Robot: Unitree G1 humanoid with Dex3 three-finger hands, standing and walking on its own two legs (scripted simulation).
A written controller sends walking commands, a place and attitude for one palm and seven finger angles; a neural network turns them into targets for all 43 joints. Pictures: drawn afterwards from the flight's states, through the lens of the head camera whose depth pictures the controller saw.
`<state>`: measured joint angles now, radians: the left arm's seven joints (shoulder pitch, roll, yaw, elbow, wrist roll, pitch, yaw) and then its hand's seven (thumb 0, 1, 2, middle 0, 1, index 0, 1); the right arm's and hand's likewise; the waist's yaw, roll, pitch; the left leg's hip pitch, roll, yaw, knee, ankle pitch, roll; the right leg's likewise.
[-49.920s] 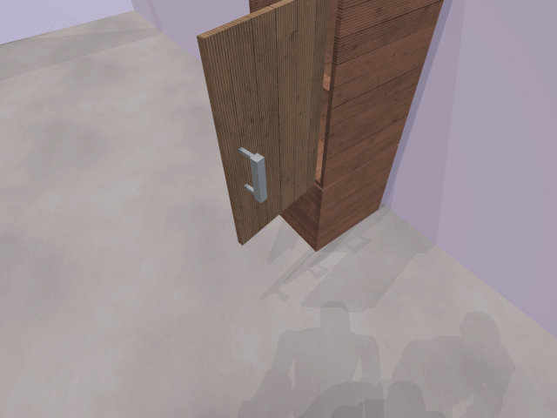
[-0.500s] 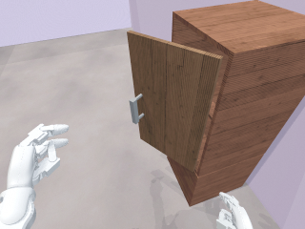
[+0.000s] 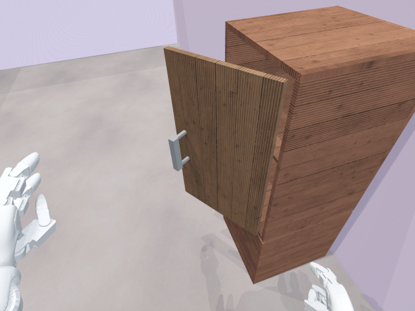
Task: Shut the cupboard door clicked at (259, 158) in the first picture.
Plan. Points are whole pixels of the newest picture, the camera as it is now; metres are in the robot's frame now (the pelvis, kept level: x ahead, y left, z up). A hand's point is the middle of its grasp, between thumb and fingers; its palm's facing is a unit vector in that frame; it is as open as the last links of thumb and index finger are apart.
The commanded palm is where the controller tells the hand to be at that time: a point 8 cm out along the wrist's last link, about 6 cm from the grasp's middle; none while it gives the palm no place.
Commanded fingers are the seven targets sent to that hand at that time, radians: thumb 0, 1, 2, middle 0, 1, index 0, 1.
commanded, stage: step back with the hand held close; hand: left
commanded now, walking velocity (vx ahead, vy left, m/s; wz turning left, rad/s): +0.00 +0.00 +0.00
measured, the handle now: (180, 150) +0.62 +0.17 -0.07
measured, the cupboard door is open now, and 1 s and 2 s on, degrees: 33 33 33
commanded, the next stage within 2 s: stop stepping back and stand still in 1.62 s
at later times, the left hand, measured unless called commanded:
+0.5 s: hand (50, 221) +0.20 +0.26 +0.16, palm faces +0.36 -0.79 -0.50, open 7.4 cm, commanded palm +0.13 +0.30 +0.17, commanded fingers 0.00 0.90 0.90 -0.20 -0.30 -0.20 -0.30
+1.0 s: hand out of the picture +0.10 +0.31 +0.15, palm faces +0.46 -0.74 -0.49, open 7.4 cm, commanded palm +0.04 +0.34 +0.17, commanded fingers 0.00 0.90 0.90 -0.20 -0.30 -0.20 -0.30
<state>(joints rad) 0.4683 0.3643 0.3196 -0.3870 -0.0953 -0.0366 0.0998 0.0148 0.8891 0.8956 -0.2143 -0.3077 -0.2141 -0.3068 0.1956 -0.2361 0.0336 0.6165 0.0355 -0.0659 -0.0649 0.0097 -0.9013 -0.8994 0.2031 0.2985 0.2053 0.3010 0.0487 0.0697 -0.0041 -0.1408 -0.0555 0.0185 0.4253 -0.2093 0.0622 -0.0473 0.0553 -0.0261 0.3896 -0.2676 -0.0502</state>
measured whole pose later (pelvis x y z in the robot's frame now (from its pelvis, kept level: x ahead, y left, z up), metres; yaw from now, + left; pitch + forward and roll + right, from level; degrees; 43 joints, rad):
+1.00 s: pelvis -0.09 +0.03 -0.02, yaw +2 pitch +0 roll -3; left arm 0.53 0.42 0.46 -0.48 -0.03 -0.21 0.13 0.01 0.89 0.90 -0.21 -0.30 -0.21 -0.30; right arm 0.21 -0.23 0.00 0.56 0.01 0.01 -0.08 0.01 -0.90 -0.90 0.21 0.30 0.21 0.30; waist 0.00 0.03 0.01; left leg -0.46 -0.05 0.05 0.58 -0.16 0.11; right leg -0.34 0.06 0.02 0.59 -0.26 0.00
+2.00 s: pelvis -0.36 +0.07 -0.01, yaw -3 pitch +2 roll -1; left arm 0.56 0.45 0.45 -0.59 -0.05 -0.18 0.16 0.01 0.88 0.89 -0.22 -0.30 -0.22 -0.30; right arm 0.34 -0.20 0.00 0.69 -0.01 -0.02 -0.08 0.01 -0.90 -0.90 0.21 0.30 0.21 0.30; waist 0.05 -0.11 -0.15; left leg -0.55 0.05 0.04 1.05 -0.36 -0.02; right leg -0.26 -0.01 -0.10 0.54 -0.37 -0.06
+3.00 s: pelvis -0.35 +0.10 -0.01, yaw -3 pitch +1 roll +0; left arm 0.58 0.40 0.40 -0.48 -0.05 -0.15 0.16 0.01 0.89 0.90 -0.21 -0.30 -0.21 -0.30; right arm 0.18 -0.16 0.03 0.59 0.02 -0.05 -0.06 0.01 -0.90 -0.90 0.21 0.30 0.21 0.30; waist 0.00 0.02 0.02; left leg -0.32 0.05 0.10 0.54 -0.24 0.01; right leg -0.18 0.00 -0.09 0.50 -0.34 -0.02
